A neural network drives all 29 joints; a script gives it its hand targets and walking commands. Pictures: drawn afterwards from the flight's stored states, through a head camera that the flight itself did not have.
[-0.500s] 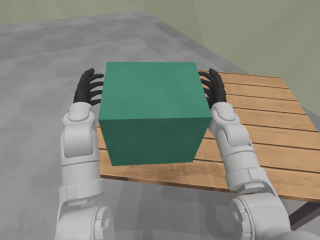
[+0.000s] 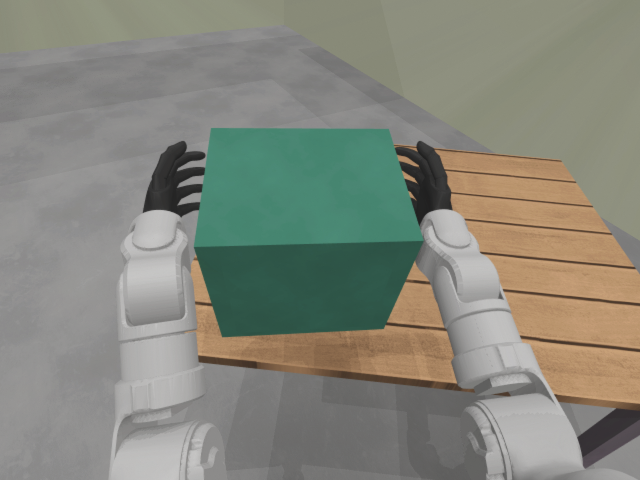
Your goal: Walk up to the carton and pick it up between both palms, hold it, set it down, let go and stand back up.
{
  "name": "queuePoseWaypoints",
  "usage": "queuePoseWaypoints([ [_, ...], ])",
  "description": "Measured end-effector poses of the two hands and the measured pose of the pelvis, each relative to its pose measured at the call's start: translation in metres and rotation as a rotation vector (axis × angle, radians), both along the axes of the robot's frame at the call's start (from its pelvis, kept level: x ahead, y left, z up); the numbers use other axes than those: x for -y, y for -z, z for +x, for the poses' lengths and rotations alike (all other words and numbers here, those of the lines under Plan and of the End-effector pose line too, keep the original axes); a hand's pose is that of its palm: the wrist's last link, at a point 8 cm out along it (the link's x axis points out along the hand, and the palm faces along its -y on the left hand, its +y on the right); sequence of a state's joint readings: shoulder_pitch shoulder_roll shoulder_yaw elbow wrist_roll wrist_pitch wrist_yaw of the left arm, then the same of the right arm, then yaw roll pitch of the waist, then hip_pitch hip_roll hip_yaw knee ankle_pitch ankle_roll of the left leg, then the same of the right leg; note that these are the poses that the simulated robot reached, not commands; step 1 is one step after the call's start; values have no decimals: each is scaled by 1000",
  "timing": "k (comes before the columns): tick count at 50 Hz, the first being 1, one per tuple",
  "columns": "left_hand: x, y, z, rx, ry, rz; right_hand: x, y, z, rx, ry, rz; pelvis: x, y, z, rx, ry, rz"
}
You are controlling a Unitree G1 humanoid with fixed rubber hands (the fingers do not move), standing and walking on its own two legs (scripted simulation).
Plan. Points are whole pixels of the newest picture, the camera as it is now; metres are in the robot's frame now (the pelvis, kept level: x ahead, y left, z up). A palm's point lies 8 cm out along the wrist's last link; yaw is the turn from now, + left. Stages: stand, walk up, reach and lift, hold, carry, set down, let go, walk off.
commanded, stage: hold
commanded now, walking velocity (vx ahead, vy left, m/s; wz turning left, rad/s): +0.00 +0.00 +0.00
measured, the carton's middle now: (303, 235) +0.36 +0.00 +0.13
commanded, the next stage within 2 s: none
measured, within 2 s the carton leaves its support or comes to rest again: neither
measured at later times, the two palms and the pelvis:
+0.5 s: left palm (169, 208) +0.35 +0.15 +0.20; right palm (433, 204) +0.35 -0.16 +0.19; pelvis -0.01 -0.01 +0.00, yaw +0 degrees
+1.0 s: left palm (168, 214) +0.35 +0.15 +0.19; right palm (433, 210) +0.35 -0.16 +0.18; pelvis +0.00 +0.00 +0.00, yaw +0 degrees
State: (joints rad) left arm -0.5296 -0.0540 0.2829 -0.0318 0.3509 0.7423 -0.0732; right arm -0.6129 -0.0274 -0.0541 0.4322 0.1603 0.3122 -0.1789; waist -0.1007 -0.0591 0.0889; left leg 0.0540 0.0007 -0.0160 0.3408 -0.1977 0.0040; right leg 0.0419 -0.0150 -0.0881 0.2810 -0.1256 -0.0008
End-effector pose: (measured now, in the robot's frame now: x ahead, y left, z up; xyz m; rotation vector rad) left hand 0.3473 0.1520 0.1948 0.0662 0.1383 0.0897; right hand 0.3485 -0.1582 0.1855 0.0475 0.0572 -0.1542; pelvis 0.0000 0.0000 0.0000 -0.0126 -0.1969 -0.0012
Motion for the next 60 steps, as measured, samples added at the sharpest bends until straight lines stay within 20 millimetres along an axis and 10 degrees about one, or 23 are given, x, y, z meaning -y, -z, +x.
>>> queuePoseWaypoints([
  [60,8,-6,-2,11,-4,11,9,-4,-2,15,5,-1,4,0,-5,-8,-3,2],
])
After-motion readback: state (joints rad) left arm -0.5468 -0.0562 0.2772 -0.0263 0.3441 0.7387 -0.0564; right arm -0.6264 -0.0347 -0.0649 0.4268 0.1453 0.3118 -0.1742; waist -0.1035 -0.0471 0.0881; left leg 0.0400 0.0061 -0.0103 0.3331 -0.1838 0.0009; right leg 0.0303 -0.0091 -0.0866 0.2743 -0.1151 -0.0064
